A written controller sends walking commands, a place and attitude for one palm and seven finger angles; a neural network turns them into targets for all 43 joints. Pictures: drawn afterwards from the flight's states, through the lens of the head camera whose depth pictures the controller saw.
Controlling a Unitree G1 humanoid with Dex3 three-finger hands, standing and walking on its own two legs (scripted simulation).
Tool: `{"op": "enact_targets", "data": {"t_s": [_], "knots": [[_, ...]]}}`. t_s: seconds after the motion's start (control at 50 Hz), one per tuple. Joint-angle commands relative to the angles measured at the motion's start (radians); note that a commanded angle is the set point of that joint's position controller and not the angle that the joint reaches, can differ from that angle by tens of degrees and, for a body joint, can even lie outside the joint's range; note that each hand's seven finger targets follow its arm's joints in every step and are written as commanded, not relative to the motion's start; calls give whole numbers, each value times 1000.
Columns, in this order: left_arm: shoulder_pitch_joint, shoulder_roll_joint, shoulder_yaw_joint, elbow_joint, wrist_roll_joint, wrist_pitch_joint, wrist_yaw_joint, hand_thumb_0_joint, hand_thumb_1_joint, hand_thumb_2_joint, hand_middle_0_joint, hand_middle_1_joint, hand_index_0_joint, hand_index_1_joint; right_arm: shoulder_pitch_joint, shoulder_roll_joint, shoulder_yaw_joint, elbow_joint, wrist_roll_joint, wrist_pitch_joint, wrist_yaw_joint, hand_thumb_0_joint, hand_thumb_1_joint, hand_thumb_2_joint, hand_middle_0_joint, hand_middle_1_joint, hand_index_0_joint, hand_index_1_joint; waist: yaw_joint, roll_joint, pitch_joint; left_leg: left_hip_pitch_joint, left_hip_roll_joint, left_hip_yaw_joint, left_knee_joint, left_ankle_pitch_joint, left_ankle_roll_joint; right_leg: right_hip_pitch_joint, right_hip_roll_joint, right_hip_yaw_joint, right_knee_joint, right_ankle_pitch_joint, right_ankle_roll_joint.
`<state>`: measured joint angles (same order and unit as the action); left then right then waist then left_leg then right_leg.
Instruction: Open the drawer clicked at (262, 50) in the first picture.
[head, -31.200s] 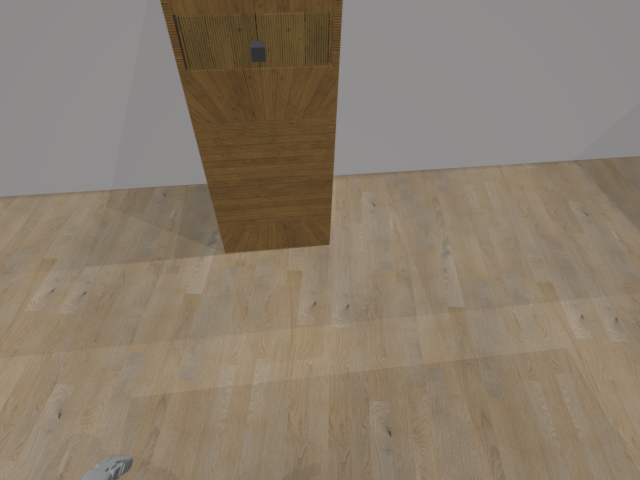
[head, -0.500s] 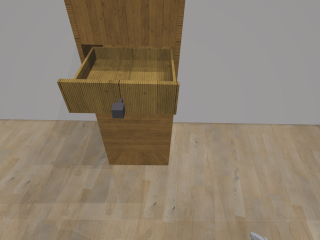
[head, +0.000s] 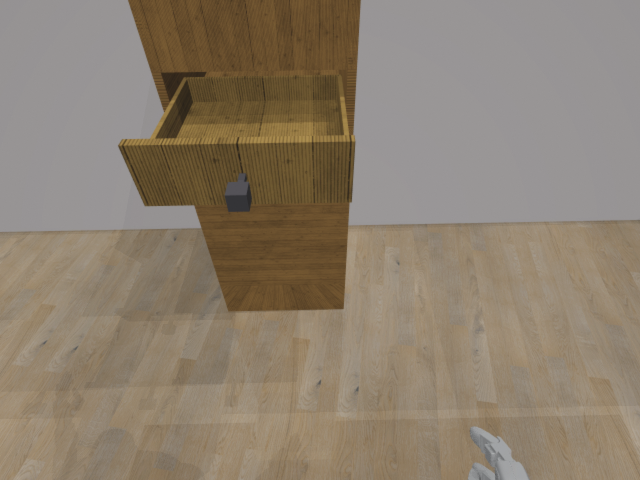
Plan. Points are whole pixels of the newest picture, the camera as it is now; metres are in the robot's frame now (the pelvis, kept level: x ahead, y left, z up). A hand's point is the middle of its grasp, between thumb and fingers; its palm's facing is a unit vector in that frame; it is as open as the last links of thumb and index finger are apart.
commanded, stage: let the arm hang, fingers relaxed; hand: left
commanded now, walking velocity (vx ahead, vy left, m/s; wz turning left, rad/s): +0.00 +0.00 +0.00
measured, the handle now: (240, 189) +0.55 +0.16 +0.07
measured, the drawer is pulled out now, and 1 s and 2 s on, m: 0.28 0.28 0.28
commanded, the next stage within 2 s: look to check the result in 1.16 s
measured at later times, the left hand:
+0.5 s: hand out of the picture +0.07 +0.15 -0.16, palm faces +0.07 -0.98 -0.20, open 6.9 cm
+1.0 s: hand out of the picture +0.01 +0.14 -0.16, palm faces +0.04 -0.98 -0.18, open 7.3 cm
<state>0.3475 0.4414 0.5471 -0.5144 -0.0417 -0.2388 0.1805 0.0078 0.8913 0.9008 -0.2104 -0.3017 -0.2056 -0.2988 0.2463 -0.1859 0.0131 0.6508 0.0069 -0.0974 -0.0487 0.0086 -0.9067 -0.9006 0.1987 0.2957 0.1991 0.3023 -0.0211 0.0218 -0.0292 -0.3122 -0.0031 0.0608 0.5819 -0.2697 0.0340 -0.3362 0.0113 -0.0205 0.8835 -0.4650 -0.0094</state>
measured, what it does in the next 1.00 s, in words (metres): stands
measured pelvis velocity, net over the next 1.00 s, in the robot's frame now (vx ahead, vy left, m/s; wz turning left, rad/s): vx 0.00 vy -0.02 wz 0.00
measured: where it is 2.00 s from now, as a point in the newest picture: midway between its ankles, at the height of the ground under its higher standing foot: outside the picture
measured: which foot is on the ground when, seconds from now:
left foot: down 0.00-1.00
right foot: down 0.00-1.00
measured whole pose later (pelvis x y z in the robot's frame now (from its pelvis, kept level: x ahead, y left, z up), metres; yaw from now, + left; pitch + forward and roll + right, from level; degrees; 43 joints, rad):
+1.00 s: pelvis +0.00 -0.02 +0.01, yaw +0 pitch -3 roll +0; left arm 0.26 0.13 0.01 1.13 0.00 0.01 0.03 0.01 0.92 0.90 -0.20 -0.30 -0.20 -0.30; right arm 0.30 -0.14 0.00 1.13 -0.02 0.02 -0.03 0.00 -0.91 -0.90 0.20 0.30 0.20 0.30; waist -0.02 0.02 0.06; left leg -0.18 0.03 0.02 0.42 -0.19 -0.02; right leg -0.12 0.03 -0.07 0.41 -0.24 -0.05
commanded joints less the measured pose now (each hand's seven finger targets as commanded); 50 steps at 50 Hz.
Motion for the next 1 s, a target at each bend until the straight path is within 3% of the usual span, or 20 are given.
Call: {"op": "enact_targets", "data": {"t_s": [0.0,0.02,0.04,0.06,0.08,0.1,0.12,0.14,0.18,0.22,0.26,0.3,0.32,0.34,0.36,0.48,0.54,0.76,0.86,0.98], "knots": [[57,146,4,-291,5,-29,-9,0,900,900,-200,-300,-200,-300,-111,-129,-48,-162,2,-76,0,0,-900,-900,200,300,200,300,10,71,-5,2,224,-240,-299,-65,105,36,-28,-25,-179,72,20],[105,155,12,-365,3,-33,-8,0,900,900,-200,-300,-200,-300,-122,-127,-41,-169,1,-81,2,0,-900,-900,200,300,200,300,15,96,-39,4,203,-192,-260,12,85,103,-21,-44,-281,121,22],[80,-118,-416,602,90,167,-134,0,900,900,-200,-300,-200,-300,-161,-252,-111,94,-18,-86,54,0,-900,-900,200,300,200,300,-6,52,5,-5,139,-152,-39,266,33,-13,-73,-2,-274,217,3],[120,-196,-438,649,77,253,-159,0,900,900,-200,-300,-200,-300,-67,-136,-86,80,-8,-6,54,0,-900,-900,200,300,200,300,14,15,-84,23,124,-70,-13,295,3,32,-99,39,-317,292,-12],[139,-191,-452,632,75,266,-163,0,900,900,-200,-300,-200,-300,-35,-114,-76,64,-8,2,53,0,-900,-900,200,300,200,300,11,-34,-124,24,96,-43,40,293,-19,67,-141,97,-333,453,-37],[102,-163,-461,665,82,256,-171,0,900,900,-200,-300,-200,-300,-36,-114,-73,72,-11,8,50,0,-900,-900,200,300,200,300,2,-59,-131,11,86,-50,57,151,-23,24,-194,116,-345,409,-53],[51,-126,-452,708,83,248,-180,0,900,900,-200,-300,-200,-300,-18,-102,-58,77,-15,29,53,0,-900,-900,200,300,200,300,-7,-99,-99,-1,66,-63,45,64,-17,-8,-211,114,-365,328,-58],[36,-101,-454,751,85,242,-179,0,900,900,-200,-300,-200,-300,-32,-104,-53,72,-27,48,51,0,-900,-900,200,300,200,300,9,-235,-61,-43,39,-51,96,55,-18,27,-207,138,-401,394,-68],[-18,-73,-453,885,83,234,-167,0,900,900,-200,-300,-200,-300,-69,-122,-61,72,-41,75,50,0,-900,-900,200,300,200,300,18,-412,7,-132,11,-37,178,-133,-33,124,-250,176,-437,693,-127],[-26,-78,-460,1014,82,234,-157,0,900,900,-200,-300,-200,-300,-82,-117,-62,85,-40,93,41,0,-900,-900,200,300,200,300,30,-355,6,-154,8,-51,174,-212,-34,248,-253,165,-402,981,-144],[-46,-82,-466,1129,72,233,-149,0,900,900,-200,-300,-200,-300,-46,-101,-57,130,-32,99,32,0,-900,-900,200,300,200,300,16,-191,-24,-71,19,-64,58,-103,-36,286,-240,156,-377,1016,-129],[-66,-99,-473,1217,54,234,-147,0,900,900,-200,-300,-200,-300,20,-100,-47,189,-32,95,24,0,-900,-900,200,300,200,300,-7,60,-62,134,71,-104,-79,354,-20,198,-167,89,-338,770,-64],[-46,-136,-483,1260,47,237,-147,0,900,900,-200,-300,-200,-300,24,-115,-41,213,-35,91,15,0,-900,-900,200,300,200,300,6,166,-72,178,125,-165,-73,480,9,159,-115,60,-352,561,-38],[-30,-192,-469,1269,59,242,-140,0,900,900,-200,-300,-200,-300,15,-103,-48,218,-44,94,15,0,-900,-900,200,300,200,300,19,235,-61,119,143,-188,-90,400,33,179,-92,26,-405,364,-30],[-39,-181,-469,1301,56,245,-144,0,900,900,-200,-300,-200,-300,-9,-83,-46,230,-39,98,15,0,-900,-900,200,300,200,300,23,292,-21,85,127,-182,-121,330,34,187,-89,29,-426,324,-32],[-88,-156,-488,1438,52,236,-155,0,900,900,-200,-300,-200,-300,63,-81,-46,296,-28,109,4,0,-900,-900,200,300,200,300,5,23,-3,128,107,-127,-129,252,-12,224,-118,48,-524,450,-51],[-89,-154,-496,1487,50,238,-155,0,900,900,-200,-300,-200,-300,73,-91,-42,330,-26,108,2,0,-900,-900,200,300,200,300,5,-24,22,143,107,-118,-155,250,-15,213,-120,43,-538,450,-48],[-53,-174,-510,1587,48,235,-147,0,900,900,-200,-300,-200,-300,96,-61,-29,427,-28,110,8,0,-900,-900,200,300,200,300,9,-76,118,156,102,-110,-216,170,-12,144,-112,63,-602,266,-40],[-45,-183,-510,1605,47,237,-146,0,900,900,-200,-300,-200,-300,105,-42,-24,451,-29,109,7,0,-900,-900,200,300,200,300,10,-12,145,132,97,-108,-232,128,-14,127,-108,69,-607,201,-42],[-24,-196,-509,1622,47,236,-145,0,900,900,-200,-300,-200,-300,120,-24,-25,459,-26,106,3,0,-900,-900,200,300,200,300,15,-1,141,125,98,-108,-232,127,-12,135,-104,67,-601,209,-43]]}}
